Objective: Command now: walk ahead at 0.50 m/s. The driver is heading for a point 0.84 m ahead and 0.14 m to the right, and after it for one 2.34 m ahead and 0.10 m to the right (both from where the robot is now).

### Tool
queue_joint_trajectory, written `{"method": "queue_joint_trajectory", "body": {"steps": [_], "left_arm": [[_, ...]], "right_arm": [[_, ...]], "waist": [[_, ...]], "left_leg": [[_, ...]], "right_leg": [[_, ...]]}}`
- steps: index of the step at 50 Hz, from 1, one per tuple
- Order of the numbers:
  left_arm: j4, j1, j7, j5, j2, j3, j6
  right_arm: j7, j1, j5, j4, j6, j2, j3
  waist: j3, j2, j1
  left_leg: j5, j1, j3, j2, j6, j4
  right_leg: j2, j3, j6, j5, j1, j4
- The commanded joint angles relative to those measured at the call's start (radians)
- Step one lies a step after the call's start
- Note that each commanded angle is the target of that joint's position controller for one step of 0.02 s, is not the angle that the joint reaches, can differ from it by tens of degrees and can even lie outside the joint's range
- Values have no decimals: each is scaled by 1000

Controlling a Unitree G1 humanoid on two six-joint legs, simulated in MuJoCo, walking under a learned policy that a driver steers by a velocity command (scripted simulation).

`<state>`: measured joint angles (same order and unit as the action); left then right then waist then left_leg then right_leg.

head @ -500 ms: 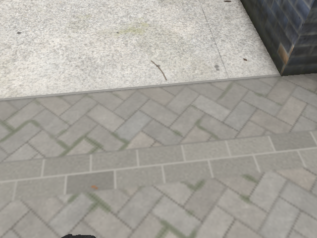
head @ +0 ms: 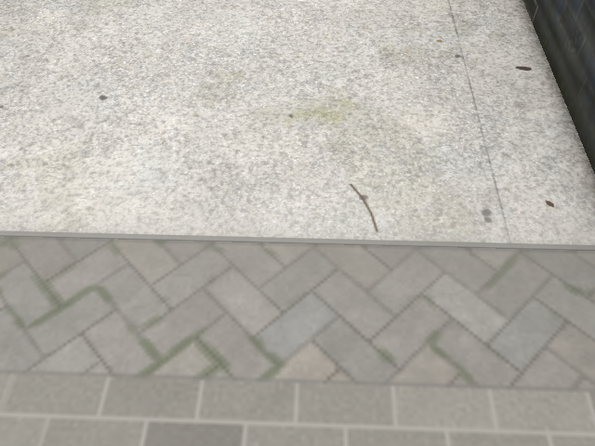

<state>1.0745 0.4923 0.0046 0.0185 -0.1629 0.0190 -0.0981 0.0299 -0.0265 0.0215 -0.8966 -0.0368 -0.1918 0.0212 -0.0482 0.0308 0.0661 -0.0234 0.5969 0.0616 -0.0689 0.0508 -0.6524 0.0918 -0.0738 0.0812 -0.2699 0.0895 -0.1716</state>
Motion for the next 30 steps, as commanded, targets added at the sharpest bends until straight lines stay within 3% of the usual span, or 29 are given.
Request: {"method": "queue_joint_trajectory", "body": {"steps": [1, 3, 4, 5, 6, 7, 8, 9, 10, 12, 16, 21, 27, 30], "left_arm": [[-4, 69, 14, 9, -148, 27, -2], [-5, 33, 19, 11, -162, 31, 0], [-5, 18, 17, 9, -169, 33, 3], [-12, 3, 14, 3, -163, 30, 4], [-51, 19, 7, -21, -111, 14, 1], [-45, 114, 2, -37, -69, 14, 4], [-53, 17, 4, -10, -145, 37, 10], [-82, -67, -2, -5, -135, 37, 5], [-87, -103, -5, -3, -117, 36, 5], [-78, -80, -16, 19, -83, 34, 29], [-108, -157, -31, 19, -73, 37, 59], [-172, -352, -37, 1, -78, 32, 63], [-234, -513, -42, 5, -64, 15, 56], [-245, -499, -41, 9, -76, 22, 51]], "right_arm": [[-3, 97, -1, 85, -22, -70, 14], [-12, 7, -1, 61, -33, -84, 24], [-20, -118, 0, 19, -40, -97, 35], [-30, -294, 13, -39, -50, -131, 52], [-42, -459, 40, -66, -56, -225, 78], [-31, -469, 31, -68, -45, -272, 90], [-24, -377, -7, -62, -36, -220, 82], [-20, -277, -14, -44, -38, -160, 65], [-17, -229, -10, -41, -46, -112, 52], [-24, -235, -11, -67, -58, -57, 34], [-31, -332, -12, -109, -78, -105, 40], [-37, -417, -6, -128, -80, -93, 30], [-57, -502, 0, -157, -80, -92, 24], [-70, -491, 3, -161, -72, -120, 29]], "waist": [[-74, -96, -21], [-28, -104, -71], [34, -97, -121], [128, -70, -190], [263, 51, -224], [346, 197, -177], [226, 48, -151], [93, 21, -119], [38, -9, -90], [14, 16, -40], [-10, 17, -27], [-58, 20, -72], [-81, 24, -116], [-57, 39, -89]], "left_leg": [[-66, 35, 14, 25, 32, 61], [-143, -121, 37, 74, 66, 110], [-141, -269, 52, 109, 87, 157], [-104, -509, 19, 84, 119, 190], [-198, -803, -284, -168, 195, 207], [-195, -941, -716, -377, 319, 335], [-283, -827, -657, -315, 281, 374], [-259, -672, -511, -280, 247, 411], [-180, -565, -415, -231, 211, 449], [-69, -450, -284, -159, 163, 486], [36, -440, -183, -133, 160, 529], [104, -500, -69, -114, 109, 557], [291, -652, 39, -148, 88, 514], [596, -732, 88, -171, 80, 389]], "right_leg": [[-322, 130, 116, 604, 37, -28], [-318, 102, 94, 839, 39, -149], [-298, 84, 81, 924, 23, -290], [-258, 53, 61, 831, -90, -491], [-182, 4, 29, 456, -363, -819], [-8, 22, 7, -282, -640, -1121], [-77, 128, 23, -201, -720, -1164], [-117, 123, 24, -101, -733, -1121], [-149, 119, 22, -42, -694, -1063], [-178, 110, -1, -7, -603, -985], [-190, 76, -32, 73, -662, -906], [-176, 82, -36, 240, -766, -713], [-139, -10, 2, 273, -748, -493], [-90, -61, 48, 153, -672, -437]]}}
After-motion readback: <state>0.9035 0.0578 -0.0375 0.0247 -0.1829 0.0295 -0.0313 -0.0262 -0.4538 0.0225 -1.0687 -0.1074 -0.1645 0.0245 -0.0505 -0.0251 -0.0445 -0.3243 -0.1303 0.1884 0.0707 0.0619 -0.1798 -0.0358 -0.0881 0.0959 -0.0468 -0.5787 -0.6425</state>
